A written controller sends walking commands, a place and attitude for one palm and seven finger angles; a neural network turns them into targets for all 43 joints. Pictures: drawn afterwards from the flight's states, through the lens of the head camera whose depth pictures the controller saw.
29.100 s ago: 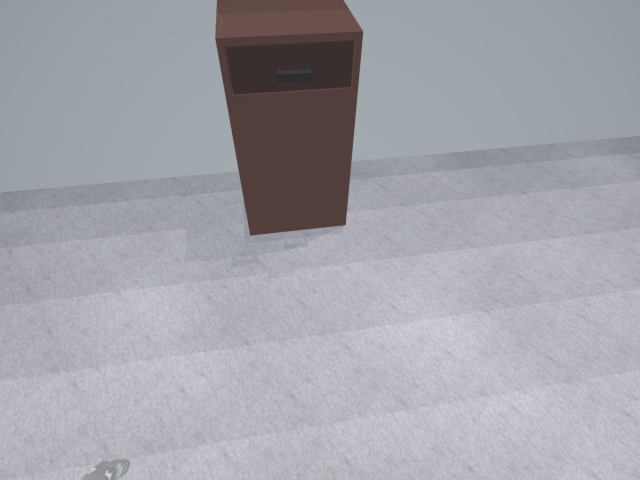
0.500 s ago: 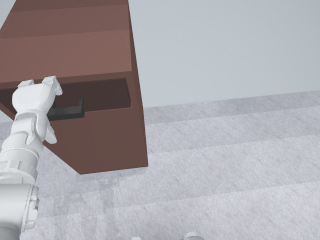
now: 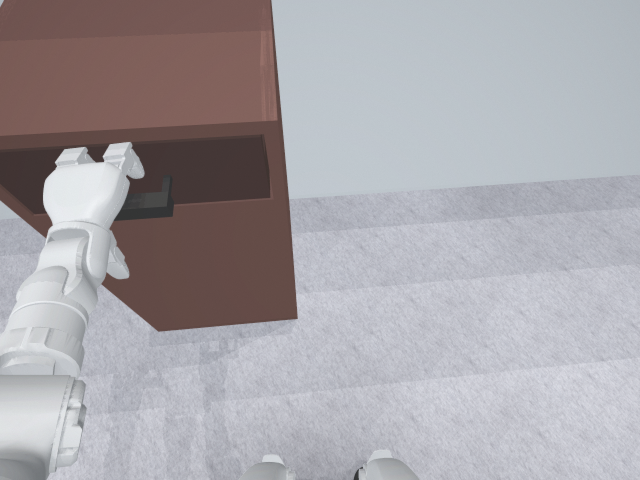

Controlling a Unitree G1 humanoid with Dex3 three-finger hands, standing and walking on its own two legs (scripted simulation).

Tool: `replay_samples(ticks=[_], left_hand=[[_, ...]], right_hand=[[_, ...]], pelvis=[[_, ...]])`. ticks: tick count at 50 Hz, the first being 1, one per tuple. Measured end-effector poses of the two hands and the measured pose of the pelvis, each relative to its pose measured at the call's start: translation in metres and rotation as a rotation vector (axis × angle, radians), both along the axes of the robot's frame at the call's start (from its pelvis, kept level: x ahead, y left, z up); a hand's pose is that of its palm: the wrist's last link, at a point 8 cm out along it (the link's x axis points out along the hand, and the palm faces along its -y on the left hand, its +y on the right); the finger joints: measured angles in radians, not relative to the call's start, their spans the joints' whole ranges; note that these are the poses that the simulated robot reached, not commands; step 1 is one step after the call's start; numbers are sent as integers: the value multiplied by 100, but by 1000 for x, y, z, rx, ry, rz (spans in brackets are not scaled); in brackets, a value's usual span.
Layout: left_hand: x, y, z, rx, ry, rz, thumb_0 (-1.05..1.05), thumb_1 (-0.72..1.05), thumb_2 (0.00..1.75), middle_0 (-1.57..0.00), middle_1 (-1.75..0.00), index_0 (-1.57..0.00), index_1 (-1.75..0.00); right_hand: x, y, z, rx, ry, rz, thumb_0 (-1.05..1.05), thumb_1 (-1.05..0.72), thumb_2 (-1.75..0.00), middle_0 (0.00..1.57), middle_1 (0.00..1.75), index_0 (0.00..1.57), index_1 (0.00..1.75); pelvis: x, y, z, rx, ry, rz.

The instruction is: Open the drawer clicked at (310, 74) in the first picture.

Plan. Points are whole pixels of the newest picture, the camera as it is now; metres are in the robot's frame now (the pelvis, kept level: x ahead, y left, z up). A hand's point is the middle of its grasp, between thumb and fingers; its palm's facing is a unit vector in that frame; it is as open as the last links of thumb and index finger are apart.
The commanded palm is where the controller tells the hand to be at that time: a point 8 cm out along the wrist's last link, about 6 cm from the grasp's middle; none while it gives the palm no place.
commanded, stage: lower the fingers behind the handle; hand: left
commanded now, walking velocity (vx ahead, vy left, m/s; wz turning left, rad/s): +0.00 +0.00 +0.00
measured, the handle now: (135, 194) +0.49 +0.28 +0.00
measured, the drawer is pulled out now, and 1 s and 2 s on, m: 0.00 0.00 0.00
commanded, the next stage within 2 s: close the thumb around the handle in 1.10 s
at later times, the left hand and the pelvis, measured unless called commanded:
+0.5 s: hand (112, 238) +0.43 +0.30 -0.02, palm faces -0.04 -0.04 -1.00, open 13.8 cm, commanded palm +0.42 +0.28 +0.04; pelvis +0.00 +0.00 -0.01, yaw +0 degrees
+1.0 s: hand (115, 236) +0.43 +0.30 -0.02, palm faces -0.07 -0.03 -1.00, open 13.9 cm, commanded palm +0.42 +0.29 +0.03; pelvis -0.01 +0.00 -0.02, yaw +0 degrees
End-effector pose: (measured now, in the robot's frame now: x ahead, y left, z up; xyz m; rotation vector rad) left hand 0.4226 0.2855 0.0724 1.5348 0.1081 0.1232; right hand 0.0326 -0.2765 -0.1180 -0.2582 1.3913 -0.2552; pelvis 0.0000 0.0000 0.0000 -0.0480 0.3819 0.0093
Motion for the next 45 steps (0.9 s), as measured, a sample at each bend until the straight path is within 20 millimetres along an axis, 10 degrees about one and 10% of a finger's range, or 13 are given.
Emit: replay_samples(ticks=[45], left_hand=[[-5, 9, -40, 1, 102, 12, 0, -48, 30, -31, -121, -31, -120]], right_hand=[[-14, -3, -15, -21, 14, -2, 0, -90, -90, 21, 30, 20, 30]], pelvis=[[-8, -5, -18, -4, 49, -6]])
